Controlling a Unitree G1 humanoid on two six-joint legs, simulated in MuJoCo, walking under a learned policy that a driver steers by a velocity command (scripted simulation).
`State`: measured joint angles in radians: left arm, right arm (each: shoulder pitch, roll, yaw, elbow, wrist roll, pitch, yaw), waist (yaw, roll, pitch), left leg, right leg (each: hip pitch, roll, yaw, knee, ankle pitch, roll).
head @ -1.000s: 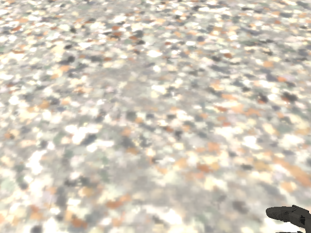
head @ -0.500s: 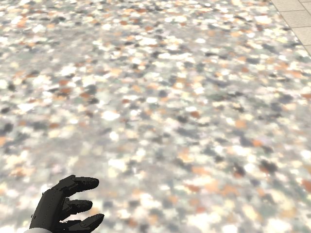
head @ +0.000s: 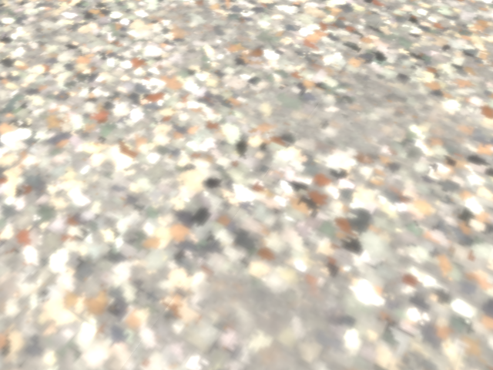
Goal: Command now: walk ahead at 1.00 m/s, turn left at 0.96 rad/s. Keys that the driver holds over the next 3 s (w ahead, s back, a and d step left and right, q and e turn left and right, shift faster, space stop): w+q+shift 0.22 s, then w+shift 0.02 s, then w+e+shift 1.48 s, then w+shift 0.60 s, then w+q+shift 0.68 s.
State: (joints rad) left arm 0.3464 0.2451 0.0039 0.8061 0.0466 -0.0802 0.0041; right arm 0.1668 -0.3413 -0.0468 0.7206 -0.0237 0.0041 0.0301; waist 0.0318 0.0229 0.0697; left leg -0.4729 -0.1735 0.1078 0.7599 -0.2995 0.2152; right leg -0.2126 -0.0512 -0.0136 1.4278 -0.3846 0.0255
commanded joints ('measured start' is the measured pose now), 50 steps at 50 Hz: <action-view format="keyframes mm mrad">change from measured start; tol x32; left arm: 1 -109 195 28 -179 14 -41 2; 12 -351 124 -3 -287 -22 15 -24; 17 312 307 84 -98 0 4 36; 50 -307 73 28 -232 -17 77 -101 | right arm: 1 175 -188 -67 -3 5 -15 -34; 18 348 40 -3 -10 34 -109 -11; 32 -236 -25 66 -191 -10 -88 19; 37 257 -179 -16 -90 -42 -104 -54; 50 143 -15 -2 53 1 -142 -35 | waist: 1 -47 -115 -54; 16 163 10 -263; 18 23 -539 -409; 21 16 -5 -99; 33 -5 -76 -22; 38 -159 254 -445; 50 -8 40 36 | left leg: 1 503 354 -750 -533 3 182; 7 31 146 -463 -586 250 109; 15 458 218 -435 -165 965 -39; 16 366 187 -381 102 916 -59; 18 -157 -59 -291 726 -164 -122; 19 -285 61 -284 728 -87 -95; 33 170 175 -109 -186 311 -223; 36 546 168 -113 -231 142 -181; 39 808 639 -929 -512 -611 -45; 50 366 387 49 -640 442 -156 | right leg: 1 -613 -45 97 15 23 9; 10 -174 -16 12 -742 487 33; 16 260 50 -34 -864 210 -71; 18 571 -336 943 -1161 -242 -249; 29 -156 -30 374 -1339 186 -262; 35 14 -24 329 -1009 752 -175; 37 -215 70 240 -479 504 -140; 38 -475 153 147 -191 -109 -126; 50 -559 -54 -15 -410 356 -115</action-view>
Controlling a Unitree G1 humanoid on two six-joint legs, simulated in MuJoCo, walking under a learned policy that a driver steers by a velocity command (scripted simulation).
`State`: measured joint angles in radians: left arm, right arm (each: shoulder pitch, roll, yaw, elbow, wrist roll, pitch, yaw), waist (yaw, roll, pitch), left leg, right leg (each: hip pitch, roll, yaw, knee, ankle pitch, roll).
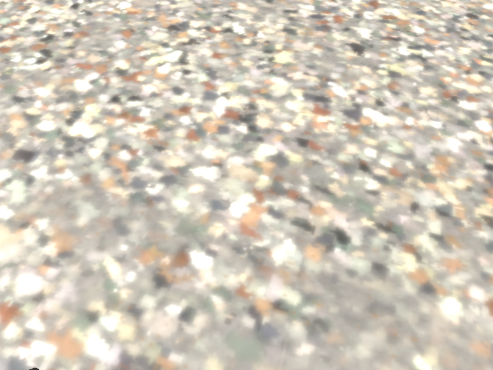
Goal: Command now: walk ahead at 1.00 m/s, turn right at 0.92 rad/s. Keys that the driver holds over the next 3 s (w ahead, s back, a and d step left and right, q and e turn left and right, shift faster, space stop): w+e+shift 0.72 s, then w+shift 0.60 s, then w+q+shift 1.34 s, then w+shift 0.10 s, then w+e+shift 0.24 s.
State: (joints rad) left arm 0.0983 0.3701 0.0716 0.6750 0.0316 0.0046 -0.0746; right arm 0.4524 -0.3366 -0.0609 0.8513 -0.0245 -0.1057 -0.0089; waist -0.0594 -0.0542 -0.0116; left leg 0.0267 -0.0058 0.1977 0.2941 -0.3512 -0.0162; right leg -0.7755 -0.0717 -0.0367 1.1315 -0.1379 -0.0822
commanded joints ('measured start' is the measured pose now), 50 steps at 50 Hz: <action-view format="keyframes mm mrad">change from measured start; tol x64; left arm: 1 -98 -48 -45 -112 -2 -8 -31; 50 267 72 -19 5 20 -43 29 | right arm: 1 -139 -37 9 -71 2 -33 2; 50 -2 -206 -6 1 4 35 -18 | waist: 1 81 95 137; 50 307 192 -130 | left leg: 1 -155 205 10 -199 532 64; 7 -78 266 47 447 1417 42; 10 -901 -44 -166 1474 -167 -24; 23 -339 77 -218 351 447 -42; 31 202 454 -1038 -76 -607 123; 50 -68 270 30 500 1361 102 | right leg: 1 68 -17 -37 -216 153 -21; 10 1339 -180 735 -656 -65 -437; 24 451 64 440 -895 173 -156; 31 -50 124 170 330 -242 -47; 50 796 198 -45 -581 -56 -159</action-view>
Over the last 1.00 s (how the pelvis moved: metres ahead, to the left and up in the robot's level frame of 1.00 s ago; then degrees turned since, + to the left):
0.90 0.03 0.04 -10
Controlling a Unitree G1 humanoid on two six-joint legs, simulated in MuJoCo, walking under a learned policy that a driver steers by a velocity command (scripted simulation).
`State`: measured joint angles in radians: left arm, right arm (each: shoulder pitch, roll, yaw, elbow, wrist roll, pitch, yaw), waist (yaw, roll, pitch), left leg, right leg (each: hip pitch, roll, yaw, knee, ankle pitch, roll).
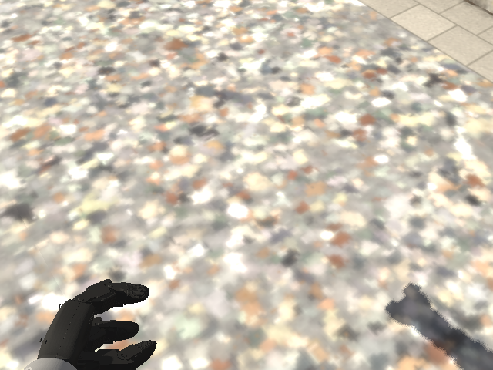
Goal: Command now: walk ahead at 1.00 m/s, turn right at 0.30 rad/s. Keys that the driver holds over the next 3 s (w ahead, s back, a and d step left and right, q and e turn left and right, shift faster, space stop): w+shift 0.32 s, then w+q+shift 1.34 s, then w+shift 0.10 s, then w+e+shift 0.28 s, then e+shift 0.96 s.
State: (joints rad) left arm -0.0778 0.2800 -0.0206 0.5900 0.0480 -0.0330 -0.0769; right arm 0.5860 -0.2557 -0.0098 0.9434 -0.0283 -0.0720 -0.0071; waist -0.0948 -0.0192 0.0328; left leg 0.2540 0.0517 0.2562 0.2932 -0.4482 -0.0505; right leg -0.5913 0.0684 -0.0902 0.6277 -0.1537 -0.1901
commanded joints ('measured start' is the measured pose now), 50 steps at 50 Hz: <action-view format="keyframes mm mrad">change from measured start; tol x64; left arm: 1 532 234 101 128 12 0 54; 50 420 91 70 137 -3 -65 95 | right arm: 1 -115 -207 -42 -117 -4 1 -11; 50 -363 -109 -58 -278 -8 56 63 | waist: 1 315 52 -272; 50 132 -87 -26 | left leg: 1 -539 139 -56 862 745 133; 2 -921 -25 -147 1218 -47 94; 22 -307 -160 -102 291 314 220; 25 208 237 -1125 3 -19 479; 36 -751 -36 -583 -206 313 306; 50 -1030 37 -333 1014 171 139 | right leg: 1 876 -116 228 -46 -235 -61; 3 1072 -387 864 -289 -330 -168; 21 739 -243 32 -198 1196 64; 25 -164 19 181 1016 -193 149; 42 540 -57 92 -115 18 205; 45 1011 -583 1045 -397 -702 60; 50 571 -366 336 -391 -128 111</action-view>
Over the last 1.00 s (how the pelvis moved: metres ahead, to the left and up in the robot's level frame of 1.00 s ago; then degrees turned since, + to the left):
0.85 -0.26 -0.02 -51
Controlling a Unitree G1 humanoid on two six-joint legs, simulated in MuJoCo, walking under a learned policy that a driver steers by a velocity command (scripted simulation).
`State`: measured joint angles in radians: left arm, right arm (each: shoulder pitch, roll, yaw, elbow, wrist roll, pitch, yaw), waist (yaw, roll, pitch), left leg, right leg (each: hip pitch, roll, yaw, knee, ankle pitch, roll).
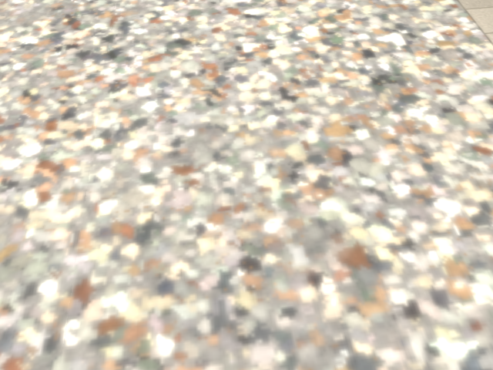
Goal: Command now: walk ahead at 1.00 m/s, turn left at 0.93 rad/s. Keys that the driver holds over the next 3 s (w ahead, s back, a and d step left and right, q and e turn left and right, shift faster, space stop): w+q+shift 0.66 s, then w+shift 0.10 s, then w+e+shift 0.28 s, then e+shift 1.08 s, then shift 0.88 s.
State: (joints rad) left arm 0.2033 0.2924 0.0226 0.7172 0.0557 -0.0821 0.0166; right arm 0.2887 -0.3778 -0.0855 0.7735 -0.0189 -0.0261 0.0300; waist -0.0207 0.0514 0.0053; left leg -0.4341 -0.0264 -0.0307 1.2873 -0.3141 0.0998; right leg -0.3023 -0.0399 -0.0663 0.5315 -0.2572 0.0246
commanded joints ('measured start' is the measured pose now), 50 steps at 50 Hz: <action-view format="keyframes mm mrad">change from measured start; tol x32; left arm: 1 161 58 23 36 -24 -26 -6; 31 -219 73 -10 -204 -36 27 -35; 36 415 284 78 -58 16 4 28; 50 176 204 80 54 -57 -23 -43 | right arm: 1 -99 32 25 -130 -16 23 33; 10 -356 32 64 -242 -10 30 76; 17 115 -285 -59 -106 -16 44 -11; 37 139 45 32 -132 34 -70 -16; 50 -301 9 89 -240 -15 -44 49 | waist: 1 50 -163 14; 17 -93 176 -320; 26 44 -98 113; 35 221 -52 -217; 37 97 -536 -382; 40 79 -88 -46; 50 2 -126 70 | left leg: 1 -362 126 -36 14 45 -13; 13 149 -77 231 -527 193 111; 15 623 -72 87 -631 113 182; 17 961 266 -698 -840 57 426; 25 50 54 -383 -1117 203 266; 31 145 30 -372 -1049 445 139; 35 162 -14 -303 -409 711 49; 37 -270 -146 -144 114 -164 20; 38 -348 -39 -126 154 -55 32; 50 136 35 52 -618 267 -82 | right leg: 1 282 -248 243 -301 86 -91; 8 206 -158 -151 -428 482 -49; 13 333 -211 -201 16 1362 -21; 14 245 -229 -174 272 1334 -39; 16 -279 28 -154 1025 -193 -14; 17 -576 76 73 1205 -258 12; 30 -38 -19 78 117 352 33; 36 690 -249 414 -28 -379 -76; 37 693 -411 1009 -298 -528 -167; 50 -83 -127 308 -488 220 -209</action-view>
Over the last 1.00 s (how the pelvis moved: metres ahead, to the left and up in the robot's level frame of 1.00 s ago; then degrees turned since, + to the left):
0.97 0.05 0.02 26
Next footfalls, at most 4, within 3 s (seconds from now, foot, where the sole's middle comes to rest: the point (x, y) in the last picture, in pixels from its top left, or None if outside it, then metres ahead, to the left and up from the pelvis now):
0.30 left None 0.45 0.07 -0.77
0.70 right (229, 243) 0.89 0.09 -0.77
1.10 left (105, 226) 0.97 0.50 -0.77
1.48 right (137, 151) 1.32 0.44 -0.77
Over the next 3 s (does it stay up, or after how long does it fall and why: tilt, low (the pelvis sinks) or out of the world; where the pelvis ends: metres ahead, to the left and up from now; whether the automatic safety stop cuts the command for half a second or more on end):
stays up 1.23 0.55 0.00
